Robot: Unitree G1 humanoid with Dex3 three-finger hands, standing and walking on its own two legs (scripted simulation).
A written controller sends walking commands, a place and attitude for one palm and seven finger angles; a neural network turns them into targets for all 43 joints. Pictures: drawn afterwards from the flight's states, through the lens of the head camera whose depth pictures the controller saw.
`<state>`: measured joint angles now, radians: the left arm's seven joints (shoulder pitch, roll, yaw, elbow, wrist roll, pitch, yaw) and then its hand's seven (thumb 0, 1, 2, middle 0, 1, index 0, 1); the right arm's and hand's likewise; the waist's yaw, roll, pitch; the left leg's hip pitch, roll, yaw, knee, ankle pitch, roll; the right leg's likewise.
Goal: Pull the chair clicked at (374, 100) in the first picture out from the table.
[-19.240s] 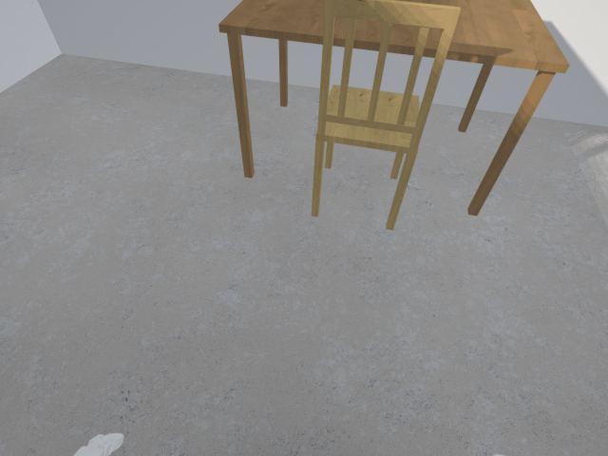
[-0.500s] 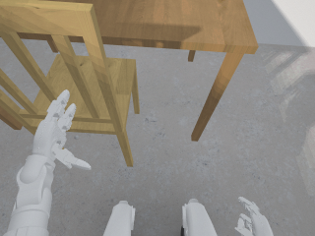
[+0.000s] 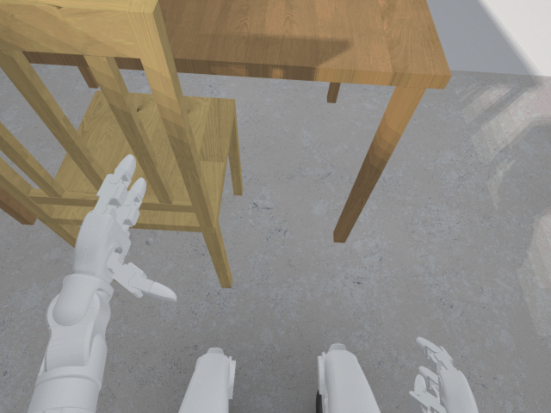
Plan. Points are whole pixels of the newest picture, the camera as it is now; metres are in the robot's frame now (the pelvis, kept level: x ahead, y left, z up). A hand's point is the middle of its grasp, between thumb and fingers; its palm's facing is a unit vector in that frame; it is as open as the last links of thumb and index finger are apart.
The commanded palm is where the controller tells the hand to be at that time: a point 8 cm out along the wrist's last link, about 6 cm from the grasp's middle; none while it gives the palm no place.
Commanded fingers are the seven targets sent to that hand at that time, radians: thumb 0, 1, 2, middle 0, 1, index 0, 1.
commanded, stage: aim the fingers beside a spindle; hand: left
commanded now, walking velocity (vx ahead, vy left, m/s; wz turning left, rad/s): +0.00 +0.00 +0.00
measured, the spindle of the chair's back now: (71, 141) +0.49 +0.33 +0.06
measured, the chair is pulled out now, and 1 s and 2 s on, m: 0.00 0.00 0.00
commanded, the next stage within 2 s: push the fingers through the gap in 1.44 s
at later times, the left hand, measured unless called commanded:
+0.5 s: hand (131, 233) +0.35 +0.20 +0.05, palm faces -0.04 -1.00 -0.04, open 16.9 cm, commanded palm +0.32 +0.25 +0.04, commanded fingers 0.00 -0.50 0.30 -0.06 -0.08 -0.06 -0.08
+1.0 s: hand (137, 248) +0.33 +0.20 +0.03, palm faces -0.09 -1.00 +0.00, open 16.9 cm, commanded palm +0.32 +0.26 +0.05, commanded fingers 0.00 -0.50 0.30 -0.06 -0.08 -0.06 -0.08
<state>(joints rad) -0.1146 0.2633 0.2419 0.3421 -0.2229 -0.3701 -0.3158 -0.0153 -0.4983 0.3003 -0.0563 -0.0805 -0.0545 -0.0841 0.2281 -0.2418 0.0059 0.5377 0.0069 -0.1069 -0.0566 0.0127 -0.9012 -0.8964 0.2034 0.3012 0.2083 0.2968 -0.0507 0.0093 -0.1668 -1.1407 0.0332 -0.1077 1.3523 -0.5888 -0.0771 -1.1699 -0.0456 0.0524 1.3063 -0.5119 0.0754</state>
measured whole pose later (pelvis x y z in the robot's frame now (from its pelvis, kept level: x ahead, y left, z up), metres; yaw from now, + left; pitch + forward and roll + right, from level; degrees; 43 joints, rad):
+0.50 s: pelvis +0.00 +0.00 +0.00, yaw +0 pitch +21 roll -1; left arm -0.15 0.32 0.30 0.40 -0.25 -0.37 -0.35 -0.01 -0.50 0.30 -0.06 -0.08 -0.06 -0.08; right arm 0.22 -0.25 0.01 0.55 0.01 -0.10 -0.06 0.01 -0.90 -0.90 0.20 0.30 0.21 0.30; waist -0.05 0.01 -0.18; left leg -1.14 0.04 -0.12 1.35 -0.59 -0.08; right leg -1.17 -0.04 0.04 1.30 -0.51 0.07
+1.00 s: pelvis +0.00 +0.00 +0.00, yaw +0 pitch +22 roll -2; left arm -0.11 0.29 0.27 0.39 -0.26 -0.33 -0.37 -0.01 -0.50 0.30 -0.06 -0.08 -0.05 -0.08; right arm 0.23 -0.25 0.01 0.53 0.01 -0.10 -0.06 0.01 -0.90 -0.90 0.20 0.30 0.21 0.30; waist -0.05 0.01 -0.18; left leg -1.15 0.03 -0.11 1.36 -0.59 -0.07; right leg -1.17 -0.05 0.05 1.30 -0.51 0.08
